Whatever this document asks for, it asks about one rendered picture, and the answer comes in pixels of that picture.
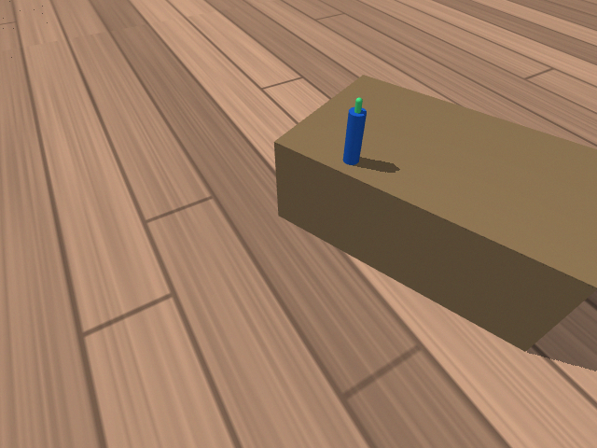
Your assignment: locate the bottle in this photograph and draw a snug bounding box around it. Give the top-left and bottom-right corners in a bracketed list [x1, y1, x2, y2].
[343, 97, 367, 165]

